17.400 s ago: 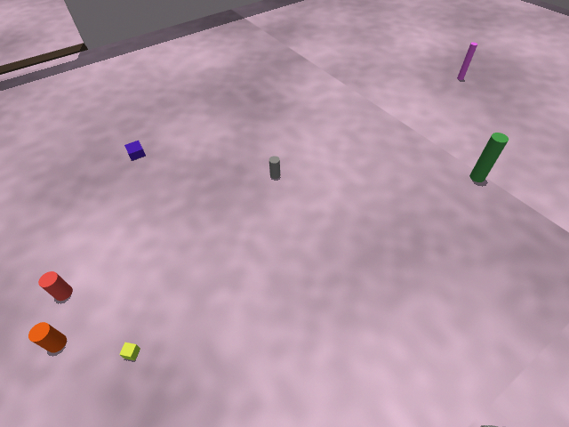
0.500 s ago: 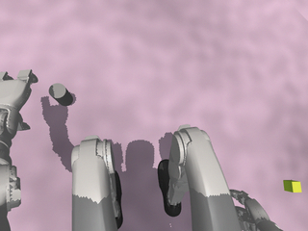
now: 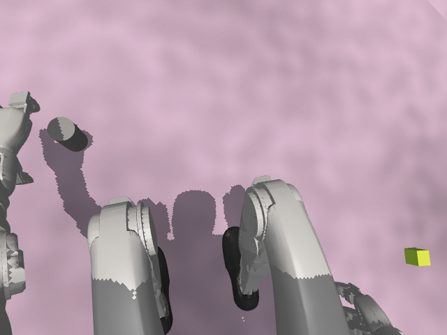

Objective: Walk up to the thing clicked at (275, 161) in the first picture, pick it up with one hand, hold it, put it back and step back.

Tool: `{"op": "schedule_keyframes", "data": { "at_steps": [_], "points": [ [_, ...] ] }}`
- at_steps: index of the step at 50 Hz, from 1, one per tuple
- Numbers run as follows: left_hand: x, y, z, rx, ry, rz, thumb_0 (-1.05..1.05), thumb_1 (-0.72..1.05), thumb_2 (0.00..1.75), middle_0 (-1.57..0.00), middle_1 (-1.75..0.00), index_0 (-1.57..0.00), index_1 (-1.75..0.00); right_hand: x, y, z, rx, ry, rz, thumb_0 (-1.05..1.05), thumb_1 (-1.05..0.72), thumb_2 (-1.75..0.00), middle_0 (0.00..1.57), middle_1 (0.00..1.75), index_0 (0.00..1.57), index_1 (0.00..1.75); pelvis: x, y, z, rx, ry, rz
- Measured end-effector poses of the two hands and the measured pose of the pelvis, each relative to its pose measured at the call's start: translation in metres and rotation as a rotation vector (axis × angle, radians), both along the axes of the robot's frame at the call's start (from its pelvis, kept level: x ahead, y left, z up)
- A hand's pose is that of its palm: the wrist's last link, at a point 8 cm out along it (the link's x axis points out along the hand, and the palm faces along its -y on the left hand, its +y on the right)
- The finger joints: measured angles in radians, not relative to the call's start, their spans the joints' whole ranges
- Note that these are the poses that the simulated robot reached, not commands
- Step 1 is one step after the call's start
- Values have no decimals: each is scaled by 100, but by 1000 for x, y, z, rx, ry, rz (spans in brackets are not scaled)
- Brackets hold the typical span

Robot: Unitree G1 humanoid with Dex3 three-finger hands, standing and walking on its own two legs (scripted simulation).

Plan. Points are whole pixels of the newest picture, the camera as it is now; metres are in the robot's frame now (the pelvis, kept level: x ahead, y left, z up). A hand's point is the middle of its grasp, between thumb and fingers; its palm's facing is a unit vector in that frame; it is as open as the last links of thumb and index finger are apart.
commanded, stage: rise first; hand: left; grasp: from above
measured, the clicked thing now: (69, 135) +0.48 +0.29 -0.30
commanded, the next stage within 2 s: approach in 0.12 s
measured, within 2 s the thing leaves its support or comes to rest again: neither
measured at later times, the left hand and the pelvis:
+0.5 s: hand (46, 124) +0.47 +0.29 -0.18, palm faces -0.42 -0.06 -0.91, open 14.0 cm; pelvis +0.00 +0.00 -0.01, yaw +0 degrees
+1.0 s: hand (43, 138) +0.45 +0.31 -0.21, palm faces -0.53 -0.10 -0.84, open 13.9 cm; pelvis +0.00 +0.00 -0.02, yaw -1 degrees
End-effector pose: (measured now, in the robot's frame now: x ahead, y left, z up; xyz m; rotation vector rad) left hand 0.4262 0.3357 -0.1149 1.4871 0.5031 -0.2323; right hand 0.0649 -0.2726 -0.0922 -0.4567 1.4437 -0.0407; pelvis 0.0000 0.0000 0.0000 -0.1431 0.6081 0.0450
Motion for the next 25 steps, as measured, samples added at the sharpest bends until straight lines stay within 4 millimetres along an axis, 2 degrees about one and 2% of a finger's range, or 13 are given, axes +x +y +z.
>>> {"op": "schedule_keyframes", "data": {
  "at_steps": [16,20,25],
  "points": [
    [8,-7,-7,4,4,-10,0,-53,99,-10,-101,-10,-102,6,0,-4,6,-12,20,0,-93,-90,20,30,20,30,1,-1,-4,1,-1,-2],
    [20,-16,-9,3,-5,-29,0,-53,98,-9,-104,-10,-104,5,0,-5,1,-15,28,0,-93,-90,20,30,20,30,1,-1,-7,1,0,-3],
    [47,-42,-9,-4,-41,-69,0,-53,98,-8,-106,-10,-105,-2,1,-4,-13,-14,18,0,-93,-90,20,30,20,30,1,-1,-11,1,4,-3]
  ]
}}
